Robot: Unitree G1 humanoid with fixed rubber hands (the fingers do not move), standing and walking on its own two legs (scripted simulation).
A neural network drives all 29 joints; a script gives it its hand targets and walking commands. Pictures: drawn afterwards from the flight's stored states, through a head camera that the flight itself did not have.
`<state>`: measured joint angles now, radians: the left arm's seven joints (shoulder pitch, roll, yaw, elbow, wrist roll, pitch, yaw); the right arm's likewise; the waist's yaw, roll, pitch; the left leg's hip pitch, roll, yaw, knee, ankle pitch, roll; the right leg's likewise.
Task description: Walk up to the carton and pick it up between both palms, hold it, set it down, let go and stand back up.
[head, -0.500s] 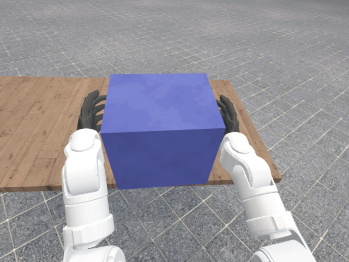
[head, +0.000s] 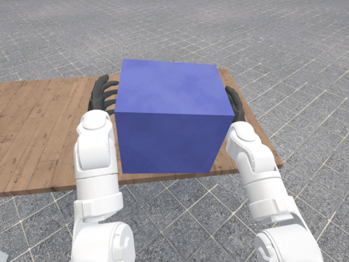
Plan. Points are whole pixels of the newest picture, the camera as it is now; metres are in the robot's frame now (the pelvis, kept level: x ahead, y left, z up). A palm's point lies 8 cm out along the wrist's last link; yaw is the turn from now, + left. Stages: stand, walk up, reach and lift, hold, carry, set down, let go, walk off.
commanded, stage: hold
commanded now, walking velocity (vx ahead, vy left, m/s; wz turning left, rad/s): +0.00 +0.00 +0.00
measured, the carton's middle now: (168, 119) +0.36 +0.02 +0.17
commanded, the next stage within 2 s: none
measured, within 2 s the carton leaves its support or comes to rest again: neither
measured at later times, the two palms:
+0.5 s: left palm (93, 106) +0.35 +0.16 +0.22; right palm (232, 118) +0.35 -0.12 +0.17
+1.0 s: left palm (80, 127) +0.33 +0.19 +0.19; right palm (219, 119) +0.35 -0.09 +0.17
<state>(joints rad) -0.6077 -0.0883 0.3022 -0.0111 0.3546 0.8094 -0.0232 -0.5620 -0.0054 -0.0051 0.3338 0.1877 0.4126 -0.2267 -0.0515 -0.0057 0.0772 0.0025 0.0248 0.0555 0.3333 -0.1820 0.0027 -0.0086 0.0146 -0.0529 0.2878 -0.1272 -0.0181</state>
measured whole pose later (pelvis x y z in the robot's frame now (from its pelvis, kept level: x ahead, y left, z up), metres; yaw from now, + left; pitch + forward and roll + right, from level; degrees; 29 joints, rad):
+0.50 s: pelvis -0.01 +0.00 +0.00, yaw +2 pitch -9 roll -1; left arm -0.69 -0.04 0.29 0.02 0.34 0.81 -0.04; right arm -0.60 0.04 -0.09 0.30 0.17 0.42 -0.23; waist -0.08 -0.01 0.10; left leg -0.03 0.01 0.02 0.35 -0.17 0.01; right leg -0.02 0.00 -0.09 0.29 -0.11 -0.01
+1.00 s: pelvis +0.00 -0.01 +0.00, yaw +4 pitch -10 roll -1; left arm -0.51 -0.04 0.27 -0.11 0.32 0.82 -0.04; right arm -0.51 0.05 0.00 0.25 0.19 0.41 -0.25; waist -0.06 -0.08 0.08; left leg 0.00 0.02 -0.02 0.38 -0.21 -0.01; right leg 0.05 0.01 -0.13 0.29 -0.15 -0.02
